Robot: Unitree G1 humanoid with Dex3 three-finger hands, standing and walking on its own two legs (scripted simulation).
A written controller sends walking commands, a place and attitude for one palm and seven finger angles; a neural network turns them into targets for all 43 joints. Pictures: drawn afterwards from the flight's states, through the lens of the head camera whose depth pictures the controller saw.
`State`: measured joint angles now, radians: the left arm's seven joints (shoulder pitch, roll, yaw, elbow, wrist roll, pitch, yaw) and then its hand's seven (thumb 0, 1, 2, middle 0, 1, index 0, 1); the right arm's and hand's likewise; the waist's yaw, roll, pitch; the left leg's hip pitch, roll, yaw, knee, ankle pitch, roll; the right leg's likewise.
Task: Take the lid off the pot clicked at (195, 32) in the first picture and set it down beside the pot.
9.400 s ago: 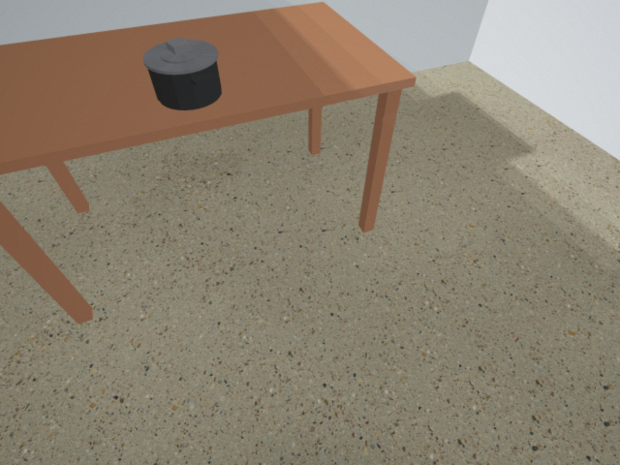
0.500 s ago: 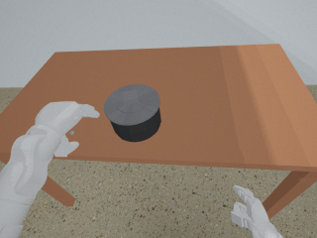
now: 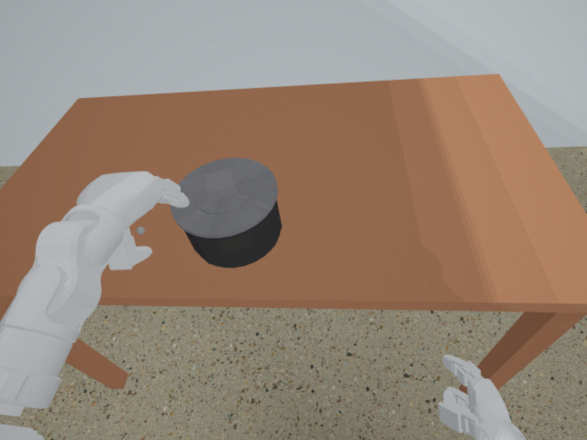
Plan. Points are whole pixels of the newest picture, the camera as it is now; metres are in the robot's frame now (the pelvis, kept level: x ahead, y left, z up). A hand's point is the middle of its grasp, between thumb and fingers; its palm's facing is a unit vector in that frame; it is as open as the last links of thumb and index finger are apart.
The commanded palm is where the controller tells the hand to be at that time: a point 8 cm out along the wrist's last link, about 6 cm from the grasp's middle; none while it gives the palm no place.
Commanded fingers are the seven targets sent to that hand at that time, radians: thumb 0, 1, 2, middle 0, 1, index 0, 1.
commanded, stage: move the open hand above the knob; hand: left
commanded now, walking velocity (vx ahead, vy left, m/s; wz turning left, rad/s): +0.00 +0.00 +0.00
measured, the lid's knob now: (220, 183) +0.49 +0.17 +0.07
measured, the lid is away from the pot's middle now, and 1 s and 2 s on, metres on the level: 0.00 0.00 0.00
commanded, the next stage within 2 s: lower the open fingers around the knob in 1.74 s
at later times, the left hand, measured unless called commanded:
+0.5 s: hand (177, 197) +0.40 +0.19 +0.13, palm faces -0.22 -0.05 -0.97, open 10.2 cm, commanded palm +0.39 +0.20 +0.20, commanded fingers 0.00 -0.31 1.43 -0.83 -0.08 -0.83 -0.08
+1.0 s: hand (199, 172) +0.45 +0.17 +0.13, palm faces -0.28 -0.04 -0.96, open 10.2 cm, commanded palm +0.45 +0.18 +0.20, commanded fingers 0.00 -0.31 1.43 -0.83 -0.08 -0.83 -0.08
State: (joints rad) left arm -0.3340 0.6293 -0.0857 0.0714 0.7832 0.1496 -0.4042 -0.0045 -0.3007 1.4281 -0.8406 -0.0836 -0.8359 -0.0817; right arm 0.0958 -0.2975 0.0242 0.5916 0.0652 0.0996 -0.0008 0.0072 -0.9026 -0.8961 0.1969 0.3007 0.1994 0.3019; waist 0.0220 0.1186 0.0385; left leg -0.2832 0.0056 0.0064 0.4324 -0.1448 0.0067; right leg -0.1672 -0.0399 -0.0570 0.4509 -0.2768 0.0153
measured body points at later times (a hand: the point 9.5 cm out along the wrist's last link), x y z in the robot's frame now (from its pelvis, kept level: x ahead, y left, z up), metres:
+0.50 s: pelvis +0.01 +0.01 +0.00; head +0.04 -0.04 +0.45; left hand +0.40 +0.19 +0.19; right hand +0.20 -0.22 -0.12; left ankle +0.05 +0.12 -0.74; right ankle -0.02 -0.13 -0.74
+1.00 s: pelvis +0.02 +0.00 +0.00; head +0.05 -0.04 +0.45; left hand +0.46 +0.17 +0.19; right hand +0.16 -0.26 -0.13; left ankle +0.05 +0.12 -0.74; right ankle -0.02 -0.13 -0.74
